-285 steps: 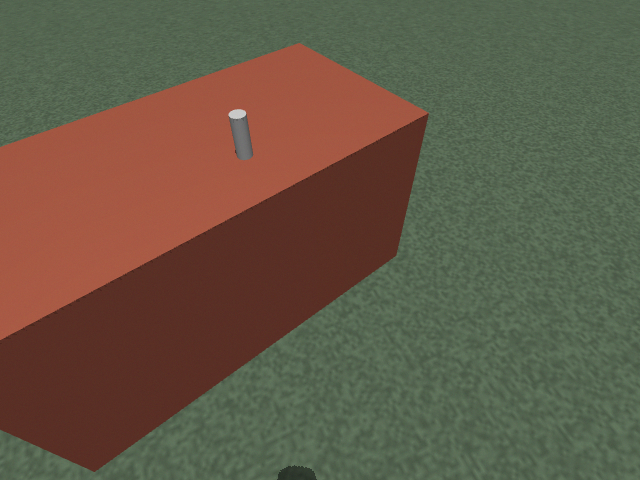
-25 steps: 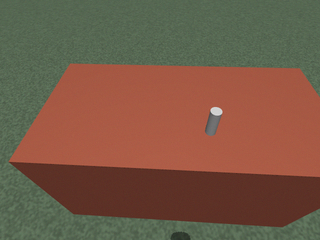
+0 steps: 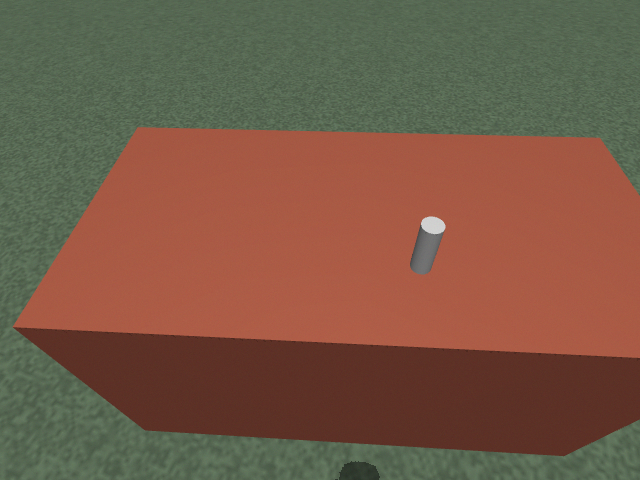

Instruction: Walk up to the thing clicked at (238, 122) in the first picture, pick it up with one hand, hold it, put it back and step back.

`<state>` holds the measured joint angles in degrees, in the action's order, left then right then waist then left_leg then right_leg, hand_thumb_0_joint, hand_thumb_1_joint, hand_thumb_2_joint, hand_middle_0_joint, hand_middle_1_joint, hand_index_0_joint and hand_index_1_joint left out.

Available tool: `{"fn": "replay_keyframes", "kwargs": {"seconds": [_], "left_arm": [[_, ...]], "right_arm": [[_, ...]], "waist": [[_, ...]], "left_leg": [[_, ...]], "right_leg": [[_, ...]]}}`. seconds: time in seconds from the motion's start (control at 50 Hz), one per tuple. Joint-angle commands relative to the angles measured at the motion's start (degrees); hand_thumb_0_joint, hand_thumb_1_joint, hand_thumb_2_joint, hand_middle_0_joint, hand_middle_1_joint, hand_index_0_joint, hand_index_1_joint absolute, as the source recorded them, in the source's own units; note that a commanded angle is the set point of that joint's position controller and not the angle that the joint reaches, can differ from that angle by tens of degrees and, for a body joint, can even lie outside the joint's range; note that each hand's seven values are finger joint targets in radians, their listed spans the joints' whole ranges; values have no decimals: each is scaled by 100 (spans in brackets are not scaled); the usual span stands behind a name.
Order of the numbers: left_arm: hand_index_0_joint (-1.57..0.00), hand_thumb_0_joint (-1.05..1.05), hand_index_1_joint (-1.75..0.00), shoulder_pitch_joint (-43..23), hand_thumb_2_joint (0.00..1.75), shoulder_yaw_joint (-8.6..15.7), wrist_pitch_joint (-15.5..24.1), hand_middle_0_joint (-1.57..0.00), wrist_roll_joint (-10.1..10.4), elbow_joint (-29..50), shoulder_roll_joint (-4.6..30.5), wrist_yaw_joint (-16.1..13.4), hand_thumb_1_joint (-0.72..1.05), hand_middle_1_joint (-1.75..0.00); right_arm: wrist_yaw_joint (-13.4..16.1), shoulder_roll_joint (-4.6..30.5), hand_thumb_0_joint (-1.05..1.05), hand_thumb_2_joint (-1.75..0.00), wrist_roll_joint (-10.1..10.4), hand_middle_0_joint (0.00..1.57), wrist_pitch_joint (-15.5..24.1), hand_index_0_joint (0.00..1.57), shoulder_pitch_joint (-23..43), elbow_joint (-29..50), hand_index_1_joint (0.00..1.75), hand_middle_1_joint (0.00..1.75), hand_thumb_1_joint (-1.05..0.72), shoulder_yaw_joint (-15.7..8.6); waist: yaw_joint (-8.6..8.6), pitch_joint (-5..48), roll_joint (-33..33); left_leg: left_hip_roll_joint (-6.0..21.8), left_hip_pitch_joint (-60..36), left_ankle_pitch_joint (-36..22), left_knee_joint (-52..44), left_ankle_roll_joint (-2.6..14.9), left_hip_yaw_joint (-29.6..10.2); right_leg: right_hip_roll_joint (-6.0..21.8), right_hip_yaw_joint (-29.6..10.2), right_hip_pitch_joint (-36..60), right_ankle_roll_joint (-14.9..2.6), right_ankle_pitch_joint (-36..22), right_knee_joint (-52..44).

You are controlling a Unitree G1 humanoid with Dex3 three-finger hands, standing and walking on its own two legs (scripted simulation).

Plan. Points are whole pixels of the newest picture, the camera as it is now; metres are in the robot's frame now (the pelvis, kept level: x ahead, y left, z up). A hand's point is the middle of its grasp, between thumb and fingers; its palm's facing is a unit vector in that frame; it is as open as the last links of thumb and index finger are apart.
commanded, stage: stand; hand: right
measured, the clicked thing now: (426, 246) +0.51 -0.15 -0.07
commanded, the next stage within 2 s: rise first in 0.52 s
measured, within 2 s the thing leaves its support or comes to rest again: neither
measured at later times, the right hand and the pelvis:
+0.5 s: hand out of the picture +0.08 -0.25 -0.16, palm faces -0.03 +0.94 -0.34, open 7.4 cm; pelvis +0.00 +0.00 +0.00, yaw +0 degrees
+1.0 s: hand (539, 472) +0.17 -0.25 -0.11, palm faces +0.23 +0.91 -0.35, open 14.3 cm; pelvis +0.00 +0.01 -0.01, yaw -2 degrees
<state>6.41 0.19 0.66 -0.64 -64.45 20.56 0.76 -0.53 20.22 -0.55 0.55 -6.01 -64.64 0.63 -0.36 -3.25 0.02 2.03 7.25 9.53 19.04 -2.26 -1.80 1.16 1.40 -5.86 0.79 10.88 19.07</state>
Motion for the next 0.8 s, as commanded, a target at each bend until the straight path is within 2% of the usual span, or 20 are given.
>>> {"fn": "replay_keyframes", "kwargs": {"seconds": [0.0,0.04,0.12,0.26,0.34,0.38,0.46,0.5,0.54,0.58,0.6,0.62,0.64,0.66,0.68,0.7,0.72,0.74,0.76,0.78], "left_arm": [[-20,0,-30,-147,90,239,77,-20,9,335,1234,-89,90,-30],[-20,0,-30,-154,90,242,76,-20,6,330,1246,-91,90,-30],[-20,0,-30,-180,90,237,88,-20,19,340,1222,-86,90,-30],[-20,0,-30,-158,90,240,82,-20,12,360,1232,-93,90,-30],[-20,0,-30,-184,90,249,95,-20,18,379,1258,-99,90,-30],[-20,0,-30,-110,90,226,92,-20,29,352,1202,-100,90,-30],[-20,0,-30,-142,90,234,100,-20,4,372,1224,-107,90,-30],[-20,0,-30,-172,90,244,86,-20,12,353,1237,-105,90,-30],[-20,0,-30,-117,90,246,101,-20,15,368,1244,-107,90,-30],[-20,0,-30,-156,90,251,95,-20,9,376,1262,-109,90,-30],[-12,0,-22,-153,82,239,90,-12,11,363,1221,-107,82,-22],[-4,0,-14,-2164,74,129,730,-4,491,2374,239,-158,74,-14],[0,0,-7,-1956,66,67,842,-2,622,2590,412,-270,66,-6],[-1,0,-7,-1276,58,283,817,-2,630,2038,801,-361,58,-5],[-1,0,-6,-935,50,554,736,-2,602,1632,1057,-413,50,-5],[-1,0,-6,-870,42,913,708,-2,552,1708,1427,-485,42,-5],[-2,0,-6,-664,34,938,727,-3,472,1483,1224,-507,34,-6],[-3,0,-6,-652,26,802,754,-3,401,1440,855,-475,26,-5],[-4,0,-5,-546,22,973,756,-3,311,1570,825,-454,18,-6],[-4,0,-5,-14,20,1039,715,-4,272,1639,740,-452,11,-6]], "right_arm": [[103,1224,0,-90,0,20,106,20,218,333,30,30,-90,-247],[101,1235,0,-90,10,20,102,20,237,338,30,30,-90,-254],[91,1227,0,-90,13,20,115,20,186,327,30,30,-90,-250],[97,1211,0,-90,2,20,103,20,231,350,30,30,-90,-258],[97,1233,0,-90,8,20,98,20,187,336,30,30,-90,-276],[96,1249,0,-90,9,20,99,20,255,332,30,30,-90,-273],[94,1237,0,-90,6,20,95,20,215,340,30,30,-90,-266],[97,1219,0,-90,7,20,85,20,146,325,30,30,-90,-258],[94,1233,0,-90,4,20,100,20,168,357,30,30,-90,-260],[100,1224,0,-90,3,20,97,20,212,370,30,30,-90,-270],[104,1210,0,-82,9,12,96,12,164,342,22,22,-82,-250],[160,178,0,-74,403,7,527,6,2175,2353,14,14,-74,-111],[272,365,0,-66,616,7,790,6,2078,2617,6,6,-66,-116],[371,842,0,-58,594,7,744,6,1353,2041,5,5,-58,-341],[445,965,0,-50,558,7,629,6,1069,1506,5,5,-50,-538],[527,1417,0,-42,506,7,591,6,995,1468,5,5,-42,-984],[549,1279,0,-34,403,6,632,6,974,1508,5,5,-34,-1012],[526,1003,0,-26,345,6,647,6,952,1596,5,5,-26,-944],[518,1139,0,-19,265,6,637,6,371,1799,5,5,-18,-1243],[524,1191,0,-18,241,6,589,6,-259,1938,5,5,-10,-1432]], "waist": [[0,453,95],[1,396,51],[25,441,63],[17,405,32],[31,557,-2],[-9,438,84],[9,465,4],[38,383,-12],[17,532,46],[22,523,47],[19,420,85],[-47,514,-376],[142,659,91],[101,451,161],[93,362,44],[63,752,-74],[12,1040,-93],[87,1230,-189],[229,1435,-318],[197,1627,-202]], "left_leg": [[533,-62,-747,-306,244,-355],[530,-68,-606,-319,257,-366],[539,-99,-760,-316,256,-366],[522,-131,-678,-300,249,-331],[545,-199,-843,-238,270,-312],[532,-186,-782,-245,263,-321],[545,-162,-829,-228,282,-316],[532,-59,-704,-296,270,-323],[553,-165,-959,-262,283,-319],[535,-201,-941,-247,257,-305],[533,-100,-769,-283,263,-311],[-187,566,-278,308,205,349],[-246,176,229,71,231,407],[-232,337,325,76,237,405],[-258,624,295,263,230,445],[-232,554,97,437,239,464],[-200,537,-54,497,242,458],[-211,489,-224,558,266,421],[-189,376,-442,566,292,392],[-225,179,-732,561,272,422]], "right_leg": [[641,-467,60,-165,-630,-298],[634,-469,3,-168,-503,-320],[650,-507,37,-175,-636,-307],[633,-494,-52,-179,-599,-336],[667,-526,67,-191,-816,-302],[647,-514,-12,-178,-728,-334],[656,-517,62,-162,-837,-330],[649,-514,46,-167,-689,-328],[665,-506,135,-163,-939,-287],[655,-496,59,-173,-877,-290],[653,-512,54,-162,-750,-323],[-50,50,-786,-86,-338,249],[35,-9,-485,-77,61,-4],[0,-1,-606,-96,167,44],[-31,42,-840,-91,166,150],[-48,34,-795,-70,-55,300],[-34,6,-726,-83,-276,428],[-25,6,-726,-59,-497,496],[-84,35,-741,-73,-728,522],[-103,54,-560,-76,-983,499]]}}
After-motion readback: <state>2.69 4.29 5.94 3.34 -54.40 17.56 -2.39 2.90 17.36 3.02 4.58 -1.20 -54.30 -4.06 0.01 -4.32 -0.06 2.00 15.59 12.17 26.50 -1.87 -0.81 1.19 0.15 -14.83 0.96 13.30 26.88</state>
